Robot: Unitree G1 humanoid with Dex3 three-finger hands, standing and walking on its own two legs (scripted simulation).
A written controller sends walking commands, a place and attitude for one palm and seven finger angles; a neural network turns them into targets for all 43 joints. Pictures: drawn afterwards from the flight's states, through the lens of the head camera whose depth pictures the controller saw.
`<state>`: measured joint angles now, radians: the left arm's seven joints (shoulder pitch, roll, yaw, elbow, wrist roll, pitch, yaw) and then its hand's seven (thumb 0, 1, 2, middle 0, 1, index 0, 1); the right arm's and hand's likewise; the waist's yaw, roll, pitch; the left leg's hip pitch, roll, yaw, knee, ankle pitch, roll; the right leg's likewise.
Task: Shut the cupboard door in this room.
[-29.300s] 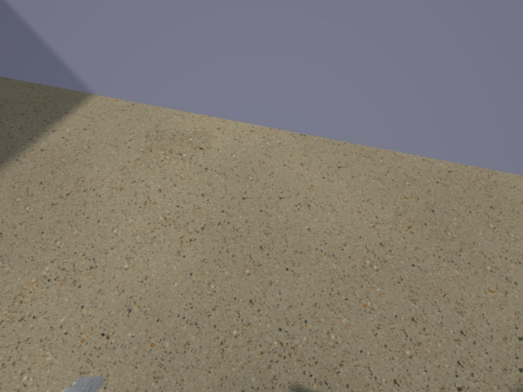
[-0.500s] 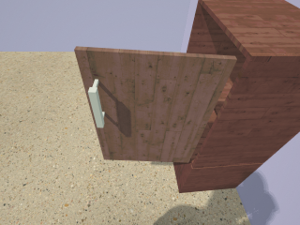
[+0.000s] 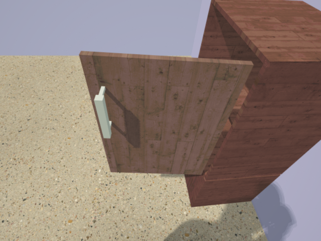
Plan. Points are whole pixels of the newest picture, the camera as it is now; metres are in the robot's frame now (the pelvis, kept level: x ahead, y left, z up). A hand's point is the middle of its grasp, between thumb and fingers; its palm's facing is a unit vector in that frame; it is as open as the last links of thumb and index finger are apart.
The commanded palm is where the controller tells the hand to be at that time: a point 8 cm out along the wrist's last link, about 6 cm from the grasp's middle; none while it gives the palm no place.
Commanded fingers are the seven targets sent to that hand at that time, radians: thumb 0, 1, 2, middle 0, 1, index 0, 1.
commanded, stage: look again from close up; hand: left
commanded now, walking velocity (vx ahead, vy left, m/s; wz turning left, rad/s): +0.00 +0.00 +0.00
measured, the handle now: (105, 113) +0.44 +0.20 +0.06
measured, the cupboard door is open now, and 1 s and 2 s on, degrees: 84 84 84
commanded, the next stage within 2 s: raise the hand and make a fist in 0.04 s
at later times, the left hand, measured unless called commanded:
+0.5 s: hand (103, 226) +0.16 +0.15 -0.04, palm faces +0.01 -1.00 +0.04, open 6.4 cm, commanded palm +0.11 +0.21 -0.04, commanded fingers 0.00 0.90 0.90 -0.53 -0.66 -0.53 -0.66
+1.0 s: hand (96, 211) +0.19 +0.16 +0.00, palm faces +0.07 -1.00 -0.04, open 4.0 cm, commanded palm +0.15 +0.21 +0.00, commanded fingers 0.00 0.90 0.90 -0.99 -1.16 -0.99 -1.16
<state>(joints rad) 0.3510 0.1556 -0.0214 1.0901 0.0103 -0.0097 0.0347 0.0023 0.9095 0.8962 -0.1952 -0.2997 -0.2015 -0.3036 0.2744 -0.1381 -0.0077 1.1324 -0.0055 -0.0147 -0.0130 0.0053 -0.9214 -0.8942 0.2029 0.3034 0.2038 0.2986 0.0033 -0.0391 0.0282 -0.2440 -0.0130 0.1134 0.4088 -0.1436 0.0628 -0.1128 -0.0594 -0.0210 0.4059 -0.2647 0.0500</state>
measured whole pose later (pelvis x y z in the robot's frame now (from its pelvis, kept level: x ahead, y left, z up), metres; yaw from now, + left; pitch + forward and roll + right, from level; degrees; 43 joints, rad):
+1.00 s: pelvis +0.01 -0.04 -0.07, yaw +3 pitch +12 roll -1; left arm 0.53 0.24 0.18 -0.16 -0.33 -0.31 -0.28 0.02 0.90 0.90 -0.81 -0.97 -0.82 -0.97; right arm 0.29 -0.20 0.00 0.55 0.04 -0.19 -0.07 0.01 -0.90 -0.89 0.21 0.30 0.21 0.30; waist 0.02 0.04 -0.13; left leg -0.83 0.03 0.01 1.04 -0.42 0.01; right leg -0.68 0.02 -0.08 1.03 -0.57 -0.04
